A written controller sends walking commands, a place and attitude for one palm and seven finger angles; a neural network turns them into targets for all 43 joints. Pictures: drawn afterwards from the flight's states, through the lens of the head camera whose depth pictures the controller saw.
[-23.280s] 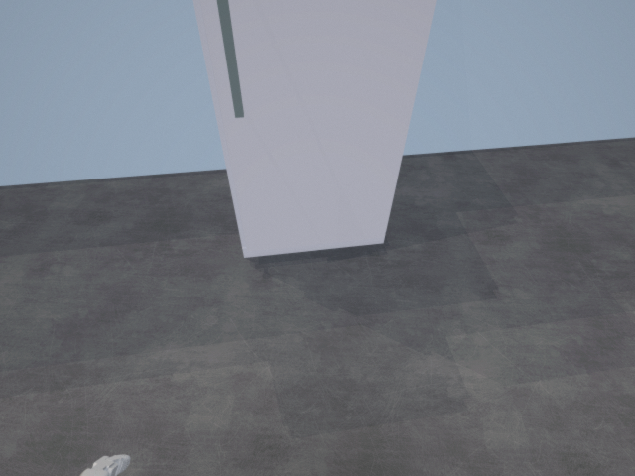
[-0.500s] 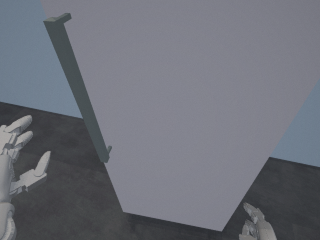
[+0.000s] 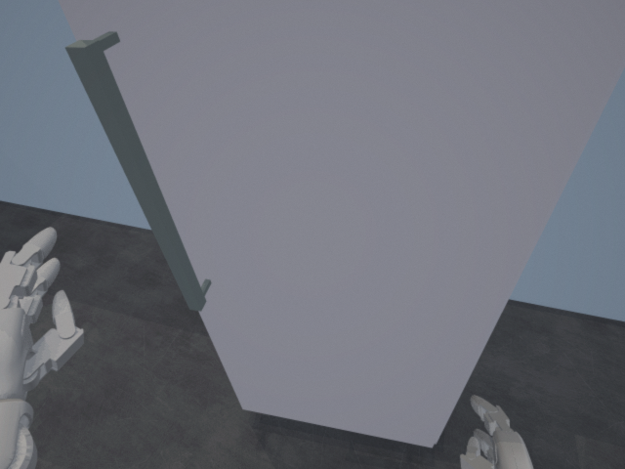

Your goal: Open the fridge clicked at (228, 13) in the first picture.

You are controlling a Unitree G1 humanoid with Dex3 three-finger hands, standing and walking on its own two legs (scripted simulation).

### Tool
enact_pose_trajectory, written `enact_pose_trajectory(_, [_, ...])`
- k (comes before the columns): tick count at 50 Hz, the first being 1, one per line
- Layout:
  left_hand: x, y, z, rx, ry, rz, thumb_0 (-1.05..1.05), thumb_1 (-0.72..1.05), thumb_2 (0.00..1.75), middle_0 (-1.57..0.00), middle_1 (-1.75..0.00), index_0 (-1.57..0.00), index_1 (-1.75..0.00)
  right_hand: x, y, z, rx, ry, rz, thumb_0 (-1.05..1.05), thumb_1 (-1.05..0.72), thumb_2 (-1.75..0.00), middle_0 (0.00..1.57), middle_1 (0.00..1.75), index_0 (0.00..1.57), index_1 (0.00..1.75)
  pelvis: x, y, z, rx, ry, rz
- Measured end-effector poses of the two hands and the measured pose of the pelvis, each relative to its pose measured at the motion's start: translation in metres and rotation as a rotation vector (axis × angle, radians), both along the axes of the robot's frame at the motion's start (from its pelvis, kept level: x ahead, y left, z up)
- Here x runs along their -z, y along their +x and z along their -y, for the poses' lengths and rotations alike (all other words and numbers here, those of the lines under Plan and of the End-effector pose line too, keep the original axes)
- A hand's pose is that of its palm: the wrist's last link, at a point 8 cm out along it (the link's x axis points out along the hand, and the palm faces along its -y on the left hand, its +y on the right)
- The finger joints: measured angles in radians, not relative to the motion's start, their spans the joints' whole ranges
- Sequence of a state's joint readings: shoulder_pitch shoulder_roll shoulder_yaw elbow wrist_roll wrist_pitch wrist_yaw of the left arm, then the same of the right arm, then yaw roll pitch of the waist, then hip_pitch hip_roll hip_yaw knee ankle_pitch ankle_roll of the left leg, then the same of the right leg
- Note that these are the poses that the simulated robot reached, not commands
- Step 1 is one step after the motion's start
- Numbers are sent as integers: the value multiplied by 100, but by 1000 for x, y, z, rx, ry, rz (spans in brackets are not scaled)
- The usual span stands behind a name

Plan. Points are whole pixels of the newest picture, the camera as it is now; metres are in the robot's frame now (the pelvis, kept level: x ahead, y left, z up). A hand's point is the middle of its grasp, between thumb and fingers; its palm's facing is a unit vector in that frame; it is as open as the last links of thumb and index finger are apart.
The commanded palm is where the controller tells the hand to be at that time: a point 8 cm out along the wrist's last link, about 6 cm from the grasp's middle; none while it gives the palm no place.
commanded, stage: step back with the hand held close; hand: left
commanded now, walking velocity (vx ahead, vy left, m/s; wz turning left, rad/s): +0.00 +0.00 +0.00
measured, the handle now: (163, 202) +0.41 +0.27 +0.15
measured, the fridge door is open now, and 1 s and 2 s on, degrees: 5 5 5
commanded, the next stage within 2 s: stop stepping back and stand still in 1.26 s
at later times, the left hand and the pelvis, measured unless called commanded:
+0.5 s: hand out of the picture +0.16 +0.32 +0.16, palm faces +0.42 -0.78 -0.47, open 7.4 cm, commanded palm +0.09 +0.36 +0.17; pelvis -0.05 +0.05 -0.01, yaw +0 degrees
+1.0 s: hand out of the picture +0.07 +0.32 +0.17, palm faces +0.45 -0.78 -0.44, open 7.4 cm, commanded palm +0.00 +0.36 +0.17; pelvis -0.13 +0.05 -0.02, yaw +2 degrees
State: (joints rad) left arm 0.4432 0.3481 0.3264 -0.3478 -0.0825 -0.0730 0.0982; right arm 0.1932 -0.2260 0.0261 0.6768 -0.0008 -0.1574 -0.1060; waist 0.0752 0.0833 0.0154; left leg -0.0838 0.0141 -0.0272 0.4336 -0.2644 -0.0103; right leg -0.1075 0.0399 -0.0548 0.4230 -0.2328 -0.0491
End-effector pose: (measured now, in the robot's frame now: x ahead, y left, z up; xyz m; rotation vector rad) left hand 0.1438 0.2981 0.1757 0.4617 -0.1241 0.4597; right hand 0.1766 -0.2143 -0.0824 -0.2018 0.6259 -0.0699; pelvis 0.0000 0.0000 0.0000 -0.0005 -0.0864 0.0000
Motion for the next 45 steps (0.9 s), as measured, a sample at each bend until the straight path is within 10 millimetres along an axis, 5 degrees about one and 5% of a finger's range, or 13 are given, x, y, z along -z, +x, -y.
enact_pose_trajectory(7, [-5, 2, -13, 7, 48, 41, 1, 89, 90, -21, -30, -21, -31, -2, -11, 4, 11, -28, -47, 1, -91, -90, 20, 30, 20, 30, 0, -9, -8, -11, -16, -40])
enact_pose_trajectory(14, [11, -1, -26, 74, 41, -8, 1, 89, 90, -21, -30, -21, -31, -9, -32, 1, 72, -88, -103, 1, -91, -90, 20, 30, 20, 30, 1, -19, -30, 0, -12, -79])
enact_pose_trajectory(28, [-7, -42, -67, 68, 144, 133, 1, 89, 90, -21, -30, -21, -31, -18, -61, -44, 37, -96, -56, 1, -91, -90, 20, 30, 20, 30, 8, -54, -57, -22, -28, -74])
enact_pose_trajectory(38, [11, -77, -61, 49, 98, 117, 1, 89, 90, -21, -30, -20, -31, -9, -82, -50, -23, -87, -61, 1, -90, -90, 21, 30, 20, 30, 13, -91, -50, -21, -36, -87])
enact_pose_trajectory(45, [-2, -100, -47, 130, 152, 171, 1, 89, 90, -22, -30, -21, -31, -16, -111, -35, 18, -105, -29, 1, -91, -90, 21, 30, 20, 30, 16, -114, -47, -18, -44, -76])
